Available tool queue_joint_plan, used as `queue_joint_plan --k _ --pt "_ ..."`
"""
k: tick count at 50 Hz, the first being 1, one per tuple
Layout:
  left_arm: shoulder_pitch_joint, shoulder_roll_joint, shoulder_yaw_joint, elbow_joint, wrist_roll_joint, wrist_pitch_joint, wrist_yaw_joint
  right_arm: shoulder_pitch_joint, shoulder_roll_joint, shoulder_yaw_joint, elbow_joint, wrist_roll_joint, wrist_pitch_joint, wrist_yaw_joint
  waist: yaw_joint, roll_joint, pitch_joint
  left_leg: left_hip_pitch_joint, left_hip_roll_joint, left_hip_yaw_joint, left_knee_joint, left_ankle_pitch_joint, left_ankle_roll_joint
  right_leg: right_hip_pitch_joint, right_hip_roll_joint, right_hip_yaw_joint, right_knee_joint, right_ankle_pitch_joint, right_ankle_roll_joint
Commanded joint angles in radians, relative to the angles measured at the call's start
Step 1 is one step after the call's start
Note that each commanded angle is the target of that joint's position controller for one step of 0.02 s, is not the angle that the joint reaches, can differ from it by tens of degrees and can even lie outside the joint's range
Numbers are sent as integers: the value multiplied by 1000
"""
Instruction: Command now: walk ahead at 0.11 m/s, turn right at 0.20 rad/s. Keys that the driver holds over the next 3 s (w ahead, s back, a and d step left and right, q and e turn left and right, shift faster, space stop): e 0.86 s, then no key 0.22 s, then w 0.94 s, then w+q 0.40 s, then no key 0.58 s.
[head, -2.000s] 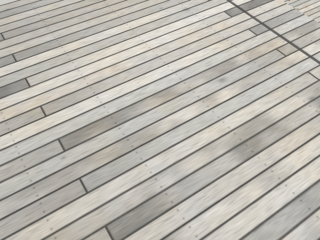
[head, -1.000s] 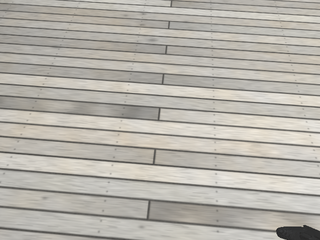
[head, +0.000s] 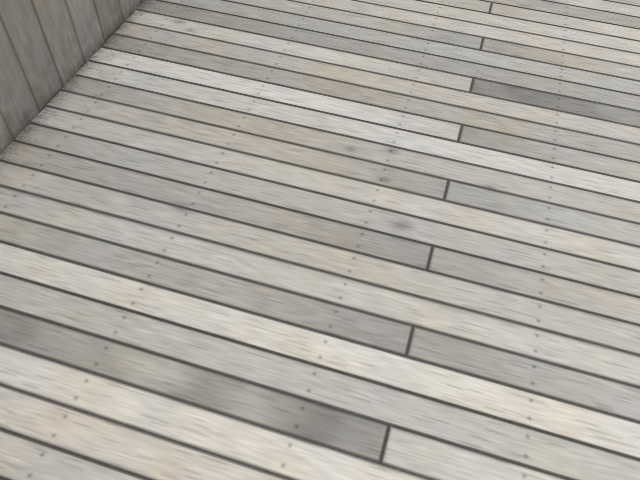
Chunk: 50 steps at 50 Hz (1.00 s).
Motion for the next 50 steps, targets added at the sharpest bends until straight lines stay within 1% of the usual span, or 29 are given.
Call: queue_joint_plan --k 1,2,3,4,7,11,15,17,18,19,20,21,22,23,24,25,27,31,35,40,42,43,44,45,46,47,48,49,50 --pt "64 138 40 -39 17 35 16 191 -173 -51 -8 31 13 -16 -86 115 -234 415 390 -347 -127 700 241 -281 -5 52 418 -172 0" --pt "25 129 44 -46 27 44 12 141 -154 -46 -15 24 21 -25 -66 87 -170 342 356 -298 -173 569 211 -307 -29 53 440 -112 9" --pt "8 116 46 -48 30 53 7 102 -138 -42 -20 22 25 -36 -45 92 -123 265 325 -236 -214 495 184 -297 -54 58 427 -50 23" --pt "22 103 46 -45 34 64 4 77 -132 -43 -23 21 29 -43 -26 109 -113 212 299 -187 -235 427 167 -268 -61 47 423 -9 40" --pt "31 83 51 -45 32 88 2 57 -125 -47 -26 10 33 -46 -16 99 -133 159 277 -103 -251 297 169 -238 -57 14 396 24 64" --pt "-42 76 47 -90 36 115 -8 45 -147 -59 -22 2 46 -43 -35 140 -121 121 287 -68 -279 14 162 -219 -75 -18 239 61 51" --pt "-67 94 50 -130 31 118 -26 43 -183 -76 -20 -1 63 -33 -46 135 -133 116 329 -60 -256 -80 148 -159 -71 -52 119 56 19" --pt "-27 94 52 -132 29 112 -33 23 -204 -86 -22 6 73 -33 -19 113 -133 79 326 -28 -212 -135 103 -68 -58 -73 -20 112 -13" --pt "3 103 55 -125 32 105 -34 26 -201 -89 -19 7 79 -33 -5 72 -115 27 306 9 -149 -170 55 -6 -50 -52 -132 158 -34" --pt "13 141 63 -129 40 95 -31 67 -172 -89 -8 4 90 -26 -6 -79 -68 -39 241 83 16 -267 -19 0 -130 113 -328 149 -60" --pt "-18 282 92 -175 40 89 -20 80 -93 -71 -59 12 98 -24 -32 -352 -16 -255 43 154 245 -486 -108 -16 -419 558 -466 221 -157" --pt "22 304 106 -158 51 91 -1 -39 -130 -75 -82 -3 107 -34 25 -234 37 -242 21 -8 420 -456 -105 -153 -432 557 -502 262 -232" --pt "-29 261 96 -158 46 90 13 -31 -124 -76 -82 12 108 -28 -27 -160 39 -207 36 -61 473 -354 -99 -184 -358 451 -478 231 -214" --pt "-104 224 86 -174 36 90 14 1 -133 -80 -63 20 101 -21 -67 -124 37 -192 37 -73 477 -260 -91 -182 -286 370 -462 220 -174" --pt "-151 211 83 -192 32 87 11 30 -146 -86 -46 11 94 -17 -81 -129 6 -193 25 -68 498 -213 -85 -135 -241 328 -440 289 -155" --pt "-163 191 79 -204 26 83 7 61 -155 -90 -28 -2 90 -12 -82 -123 -34 -185 18 -63 528 -196 -87 -90 -218 297 -413 399 -160" --pt "-118 180 78 -202 17 73 -1 63 -143 -90 -32 1 90 -7 -66 -81 -89 -190 13 -70 544 -205 -98 -7 -219 299 -375 541 -174" --pt "-39 202 89 -188 20 70 5 12 -129 -81 -63 13 95 -19 -20 -115 -89 -224 14 -85 416 -239 -117 95 -228 361 -347 575 -194" --pt "-33 227 99 -198 28 77 3 -9 -135 -74 -88 20 91 -25 -1 -120 -101 -150 -4 -95 304 -286 -110 79 -230 426 -322 591 -211" --pt "-98 243 106 -215 30 84 -11 36 -147 -69 -107 33 76 -31 -25 -128 -123 17 -43 -100 148 -299 -80 8 -203 509 -292 668 -179" --pt "-152 240 106 -222 22 88 -14 99 -142 -66 -98 35 67 -37 -70 -118 -125 153 -55 -95 -35 -214 -65 -53 -161 515 -266 623 -129" --pt "-181 226 102 -230 13 88 -13 142 -153 -68 -90 28 59 -44 -98 -95 -122 264 -25 -111 -187 -119 -55 -128 -117 494 -231 516 -79" --pt "-152 166 86 -239 9 84 -11 146 -229 -83 -94 11 55 -53 -75 57 -126 347 164 -285 -303 -165 -11 -234 -30 385 -100 277 -17" --pt "-79 122 76 -239 12 80 -3 50 -311 -92 -137 11 60 -51 -26 236 -110 365 385 -546 -343 -48 88 -396 152 176 82 -53 24" --pt "-93 209 95 -223 46 83 2 77 -288 -93 -127 0 66 -42 -50 185 -107 241 425 -538 -294 68 183 -350 88 157 279 -105 33" --pt "-94 220 102 -207 42 86 -1 40 -212 -72 -133 8 64 -34 -23 110 -74 196 358 -454 -284 107 181 -324 71 184 354 -47 33" --pt "-80 207 101 -187 40 91 -6 -11 -172 -62 -137 14 63 -28 -3 90 -39 166 281 -345 -272 126 147 -311 65 178 400 19 42" --pt "-67 198 98 -177 38 97 -14 -32 -165 -58 -144 11 61 -28 4 125 -50 194 228 -279 -261 149 118 -317 70 168 425 61 51" --pt "-59 187 93 -170 37 100 -22 -19 -165 -57 -141 11 58 -31 -6 156 -55 228 208 -242 -242 240 118 -329 74 160 428 70 65"
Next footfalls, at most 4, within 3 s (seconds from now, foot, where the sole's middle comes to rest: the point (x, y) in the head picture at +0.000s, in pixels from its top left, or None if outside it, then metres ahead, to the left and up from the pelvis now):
0.38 right None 0.02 -0.11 -0.77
0.88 left None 0.08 0.07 -0.77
1.26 right None -0.05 -0.08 -0.77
1.70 left None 0.34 -0.10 -0.77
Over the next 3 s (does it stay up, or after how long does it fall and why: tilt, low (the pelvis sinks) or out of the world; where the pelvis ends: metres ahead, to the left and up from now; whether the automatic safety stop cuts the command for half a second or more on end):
stays up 0.65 -0.35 0.01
